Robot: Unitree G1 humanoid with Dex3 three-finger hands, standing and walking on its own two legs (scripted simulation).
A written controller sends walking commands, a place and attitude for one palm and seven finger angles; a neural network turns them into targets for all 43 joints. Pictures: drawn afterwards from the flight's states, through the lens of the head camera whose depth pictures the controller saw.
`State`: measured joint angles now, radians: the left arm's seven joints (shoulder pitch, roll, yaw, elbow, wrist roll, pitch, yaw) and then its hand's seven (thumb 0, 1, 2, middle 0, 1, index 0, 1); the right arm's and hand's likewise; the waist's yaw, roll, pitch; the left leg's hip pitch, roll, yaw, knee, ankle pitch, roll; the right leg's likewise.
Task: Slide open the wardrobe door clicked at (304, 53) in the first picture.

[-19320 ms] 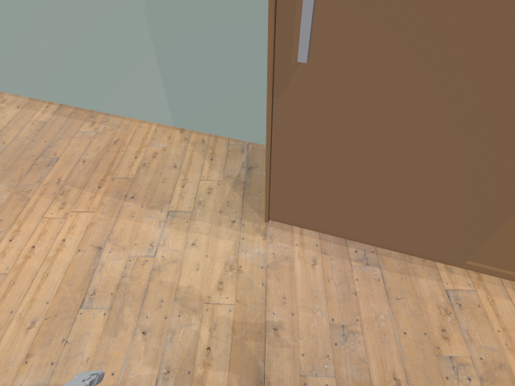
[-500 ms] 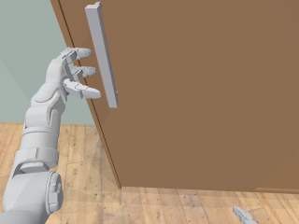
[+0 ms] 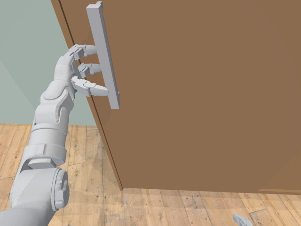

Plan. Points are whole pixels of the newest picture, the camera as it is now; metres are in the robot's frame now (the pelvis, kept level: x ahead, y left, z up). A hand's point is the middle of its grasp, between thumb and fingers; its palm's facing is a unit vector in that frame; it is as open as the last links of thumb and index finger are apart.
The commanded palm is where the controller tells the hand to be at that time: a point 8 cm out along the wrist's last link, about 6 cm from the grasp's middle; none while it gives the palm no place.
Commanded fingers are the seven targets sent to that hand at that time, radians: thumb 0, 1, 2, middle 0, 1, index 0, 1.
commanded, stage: slide the fingers in behind the handle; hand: left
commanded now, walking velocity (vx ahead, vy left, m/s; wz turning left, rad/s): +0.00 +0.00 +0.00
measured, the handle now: (108, 62) +0.47 +0.13 +0.22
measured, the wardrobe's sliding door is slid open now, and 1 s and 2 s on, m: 0.00 0.00 0.00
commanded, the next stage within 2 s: grip the handle and tug to test in 1.70 s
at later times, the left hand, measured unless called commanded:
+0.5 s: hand (101, 77) +0.41 +0.14 +0.21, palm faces +0.01 -1.00 +0.00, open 14.0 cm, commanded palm +0.39 +0.20 +0.21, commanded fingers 0.00 -0.50 0.30 -0.30 -1.20 -0.30 -1.20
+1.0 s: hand (111, 76) +0.42 +0.12 +0.21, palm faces -0.01 -1.00 +0.01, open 14.0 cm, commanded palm +0.39 +0.17 +0.21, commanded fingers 0.00 -0.50 0.30 -0.30 -1.20 -0.30 -1.20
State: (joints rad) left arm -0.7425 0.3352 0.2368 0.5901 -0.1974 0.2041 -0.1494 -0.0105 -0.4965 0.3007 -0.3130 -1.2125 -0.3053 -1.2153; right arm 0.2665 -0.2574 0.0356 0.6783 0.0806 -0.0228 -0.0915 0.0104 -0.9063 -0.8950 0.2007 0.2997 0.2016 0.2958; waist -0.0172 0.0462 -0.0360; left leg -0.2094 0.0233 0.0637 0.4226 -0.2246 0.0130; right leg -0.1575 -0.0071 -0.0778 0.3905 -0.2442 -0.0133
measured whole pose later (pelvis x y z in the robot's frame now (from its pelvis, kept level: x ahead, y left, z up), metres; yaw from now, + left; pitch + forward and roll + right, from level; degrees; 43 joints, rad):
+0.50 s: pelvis +0.00 +0.00 +0.00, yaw +0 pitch +0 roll +0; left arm -0.71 0.28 0.19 0.49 -0.19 0.29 -0.09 -0.01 -0.50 0.30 -0.30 -1.20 -0.29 -1.20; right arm 0.20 -0.25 0.05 0.65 0.08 0.00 -0.09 0.01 -0.91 -0.90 0.20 0.30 0.20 0.30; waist -0.01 0.05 -0.03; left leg -0.19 0.03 0.06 0.41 -0.21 0.01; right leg -0.14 0.00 -0.08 0.38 -0.24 -0.02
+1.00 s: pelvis +0.00 -0.01 +0.00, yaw +0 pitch +0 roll +0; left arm -0.68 0.24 0.19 0.45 -0.19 0.30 -0.06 -0.01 -0.50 0.30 -0.30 -1.20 -0.30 -1.20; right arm 0.22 -0.25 0.04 0.67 0.07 0.02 -0.09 0.01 -0.91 -0.90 0.20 0.30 0.20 0.30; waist -0.01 0.05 -0.04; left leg -0.17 0.03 0.06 0.39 -0.21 0.00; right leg -0.13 0.00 -0.07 0.38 -0.24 -0.03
